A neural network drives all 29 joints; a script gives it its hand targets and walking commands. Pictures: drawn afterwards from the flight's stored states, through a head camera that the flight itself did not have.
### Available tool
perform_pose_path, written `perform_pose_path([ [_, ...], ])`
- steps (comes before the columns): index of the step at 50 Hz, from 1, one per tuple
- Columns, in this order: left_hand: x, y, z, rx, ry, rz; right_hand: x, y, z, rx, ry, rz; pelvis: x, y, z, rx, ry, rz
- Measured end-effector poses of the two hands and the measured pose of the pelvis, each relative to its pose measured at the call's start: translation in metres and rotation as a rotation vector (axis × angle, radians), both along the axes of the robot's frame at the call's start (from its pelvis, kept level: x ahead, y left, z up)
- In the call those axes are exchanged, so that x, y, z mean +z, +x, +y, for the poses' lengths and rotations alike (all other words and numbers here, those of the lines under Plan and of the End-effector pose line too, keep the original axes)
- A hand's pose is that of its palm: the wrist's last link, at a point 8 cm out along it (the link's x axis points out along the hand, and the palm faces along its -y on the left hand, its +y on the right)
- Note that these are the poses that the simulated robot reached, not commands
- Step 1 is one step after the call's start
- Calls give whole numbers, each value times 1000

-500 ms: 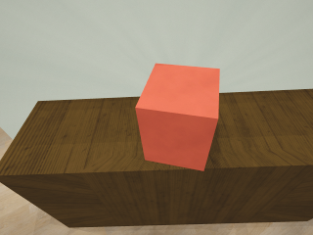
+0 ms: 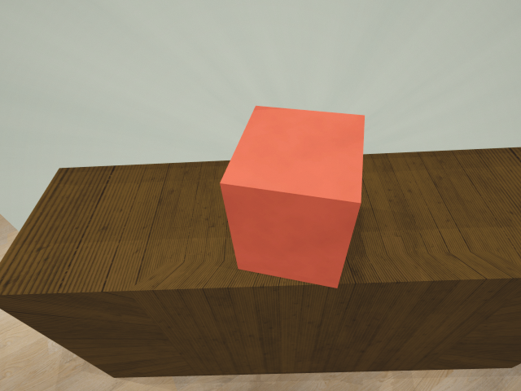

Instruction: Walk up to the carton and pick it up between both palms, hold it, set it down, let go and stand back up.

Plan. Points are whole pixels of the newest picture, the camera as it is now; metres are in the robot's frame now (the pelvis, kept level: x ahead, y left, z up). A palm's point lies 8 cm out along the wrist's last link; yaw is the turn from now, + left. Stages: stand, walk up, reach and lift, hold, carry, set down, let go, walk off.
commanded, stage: stand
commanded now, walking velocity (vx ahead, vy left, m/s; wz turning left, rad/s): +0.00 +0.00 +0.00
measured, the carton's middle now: (296, 197) +0.45 -0.03 +0.03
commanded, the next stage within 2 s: none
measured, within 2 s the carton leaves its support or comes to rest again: neither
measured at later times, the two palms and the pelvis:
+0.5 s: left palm out of the picture +0.02 +0.24 -0.13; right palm out of the picture +0.03 -0.25 -0.13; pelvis +0.01 -0.01 +0.00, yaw +0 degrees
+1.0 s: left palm out of the picture +0.03 +0.24 -0.13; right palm out of the picture +0.03 -0.24 -0.13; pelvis +0.02 +0.00 +0.00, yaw +0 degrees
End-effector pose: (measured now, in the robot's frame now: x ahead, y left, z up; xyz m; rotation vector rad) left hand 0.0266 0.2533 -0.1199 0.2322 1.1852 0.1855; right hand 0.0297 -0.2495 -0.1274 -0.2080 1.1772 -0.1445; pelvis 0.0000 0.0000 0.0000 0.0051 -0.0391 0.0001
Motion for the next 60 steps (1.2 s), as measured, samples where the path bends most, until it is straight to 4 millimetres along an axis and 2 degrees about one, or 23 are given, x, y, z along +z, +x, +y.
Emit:
perform_pose_path([
  [28, -7, -3, -12, 32, -19, 70, -3, -3, -1, -20, -2, 74, 2, 12, -5, 3, -4, 6],
  [60, -12, 1, -20, 45, -36, 123, -7, -2, 10, -45, 12, 126, 4, 24, -4, -5, -6, 6],
])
